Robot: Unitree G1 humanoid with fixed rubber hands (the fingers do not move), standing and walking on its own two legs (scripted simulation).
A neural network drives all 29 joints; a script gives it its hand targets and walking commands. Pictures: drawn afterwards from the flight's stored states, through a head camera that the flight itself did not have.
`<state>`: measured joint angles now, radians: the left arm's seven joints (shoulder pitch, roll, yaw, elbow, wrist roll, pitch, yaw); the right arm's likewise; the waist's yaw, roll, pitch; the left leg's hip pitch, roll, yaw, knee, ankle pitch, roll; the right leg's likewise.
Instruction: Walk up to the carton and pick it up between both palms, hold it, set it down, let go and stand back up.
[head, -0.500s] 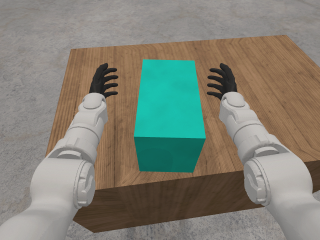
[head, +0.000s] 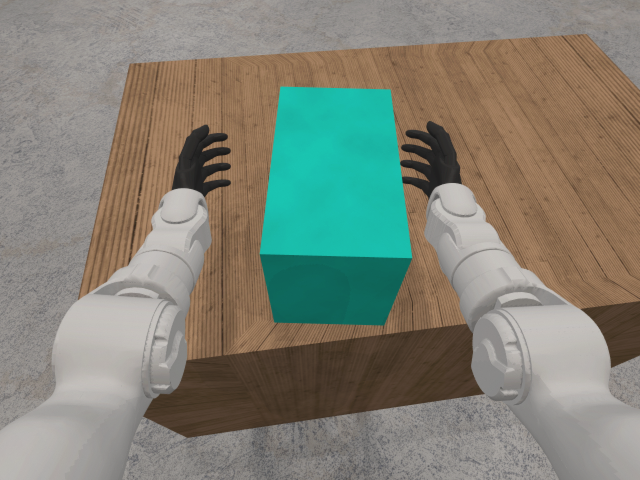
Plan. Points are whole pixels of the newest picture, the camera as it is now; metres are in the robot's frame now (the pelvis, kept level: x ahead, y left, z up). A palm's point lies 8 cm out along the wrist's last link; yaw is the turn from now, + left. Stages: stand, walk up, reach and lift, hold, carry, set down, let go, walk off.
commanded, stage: reach and lift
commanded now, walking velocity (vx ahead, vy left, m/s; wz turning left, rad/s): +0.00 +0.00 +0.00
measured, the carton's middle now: (332, 206) +0.52 -0.02 -0.01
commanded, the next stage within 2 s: none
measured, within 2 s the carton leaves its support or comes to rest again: neither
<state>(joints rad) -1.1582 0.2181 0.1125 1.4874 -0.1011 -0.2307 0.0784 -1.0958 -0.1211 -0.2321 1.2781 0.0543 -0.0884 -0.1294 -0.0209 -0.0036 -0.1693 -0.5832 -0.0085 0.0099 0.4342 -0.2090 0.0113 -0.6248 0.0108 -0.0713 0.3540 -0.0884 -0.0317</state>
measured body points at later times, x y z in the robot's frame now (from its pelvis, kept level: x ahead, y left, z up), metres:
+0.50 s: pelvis +0.02 +0.01 +0.01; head +0.13 +0.01 +0.44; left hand +0.48 +0.12 +0.04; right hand +0.47 -0.14 +0.05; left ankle -0.02 +0.10 -0.74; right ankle +0.03 -0.10 -0.74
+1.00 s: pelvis +0.04 +0.01 +0.01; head +0.14 +0.02 +0.45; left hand +0.47 +0.13 +0.04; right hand +0.45 -0.13 +0.05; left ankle -0.02 +0.10 -0.74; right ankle +0.03 -0.10 -0.74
